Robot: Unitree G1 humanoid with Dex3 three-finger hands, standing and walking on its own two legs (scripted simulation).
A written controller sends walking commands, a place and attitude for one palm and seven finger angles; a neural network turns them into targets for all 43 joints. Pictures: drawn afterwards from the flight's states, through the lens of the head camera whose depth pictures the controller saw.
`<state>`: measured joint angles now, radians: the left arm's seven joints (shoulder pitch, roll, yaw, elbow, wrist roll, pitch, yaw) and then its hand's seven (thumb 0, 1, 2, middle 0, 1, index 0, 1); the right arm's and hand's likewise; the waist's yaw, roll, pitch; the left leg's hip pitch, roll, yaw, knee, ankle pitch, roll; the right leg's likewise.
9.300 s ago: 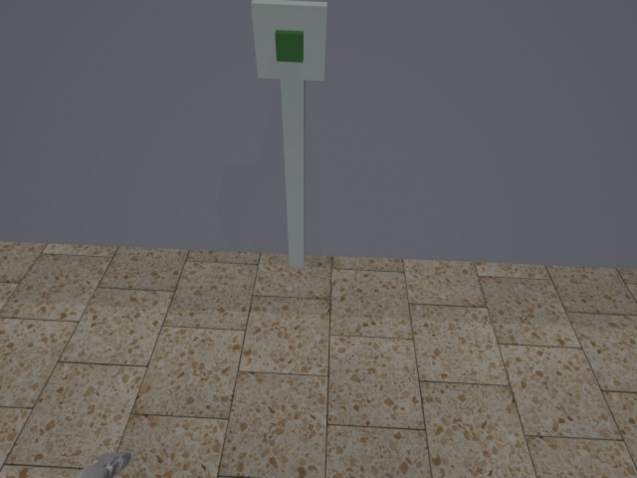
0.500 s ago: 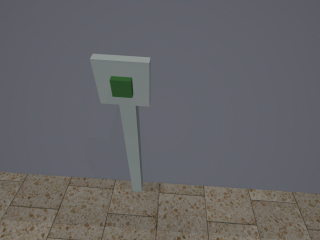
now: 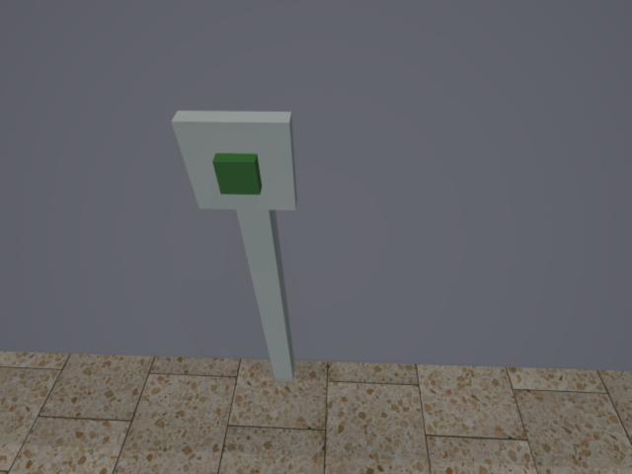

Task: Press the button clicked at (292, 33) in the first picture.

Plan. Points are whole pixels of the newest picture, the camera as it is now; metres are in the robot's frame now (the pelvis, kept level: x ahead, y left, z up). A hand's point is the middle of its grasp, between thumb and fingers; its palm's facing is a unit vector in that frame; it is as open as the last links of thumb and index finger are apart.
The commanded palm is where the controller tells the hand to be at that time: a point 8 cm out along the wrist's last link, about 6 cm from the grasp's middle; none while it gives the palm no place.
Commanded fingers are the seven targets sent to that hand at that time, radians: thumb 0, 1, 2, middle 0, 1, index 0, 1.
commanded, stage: look again from close up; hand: left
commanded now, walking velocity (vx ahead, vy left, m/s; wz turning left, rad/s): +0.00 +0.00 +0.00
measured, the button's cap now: (238, 173) +0.51 +0.15 +0.12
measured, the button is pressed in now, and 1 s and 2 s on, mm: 0 0 0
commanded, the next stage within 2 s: raise the hand and make a fist in 0.24 s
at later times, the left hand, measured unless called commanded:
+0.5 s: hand (187, 463) +0.15 +0.17 -0.05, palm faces +0.26 -0.94 -0.23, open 7.0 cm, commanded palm +0.10 +0.20 -0.05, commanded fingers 0.00 0.90 0.90 -0.45 -0.57 -0.45 -0.57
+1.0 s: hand (209, 439) +0.16 +0.13 +0.02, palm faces +0.00 -1.00 -0.09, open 3.8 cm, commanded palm +0.13 +0.20 +0.01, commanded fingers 0.00 0.90 0.90 -1.13 -1.32 -1.13 -1.32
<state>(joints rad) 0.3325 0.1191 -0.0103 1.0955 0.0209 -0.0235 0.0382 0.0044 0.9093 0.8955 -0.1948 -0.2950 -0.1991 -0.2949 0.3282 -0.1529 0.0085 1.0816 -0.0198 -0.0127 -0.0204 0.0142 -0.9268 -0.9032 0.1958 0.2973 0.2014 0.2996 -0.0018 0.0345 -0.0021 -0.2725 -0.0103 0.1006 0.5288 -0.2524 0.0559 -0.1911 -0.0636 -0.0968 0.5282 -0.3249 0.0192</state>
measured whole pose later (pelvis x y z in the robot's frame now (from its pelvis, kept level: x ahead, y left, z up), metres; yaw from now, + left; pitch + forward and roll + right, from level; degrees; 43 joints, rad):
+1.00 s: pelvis -0.03 -0.06 -0.06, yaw +2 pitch +9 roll -1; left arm 0.40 0.23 0.19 -0.01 -0.31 -0.52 -0.38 0.02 0.90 0.90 -0.87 -1.03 -0.87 -1.03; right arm 0.16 -0.23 0.00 0.60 0.04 -0.23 -0.07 0.01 -0.91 -0.90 0.20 0.30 0.20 0.30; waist 0.04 0.03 -0.10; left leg -0.78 0.08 -0.02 1.03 -0.42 -0.02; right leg -0.65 -0.01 -0.19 1.02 -0.53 -0.08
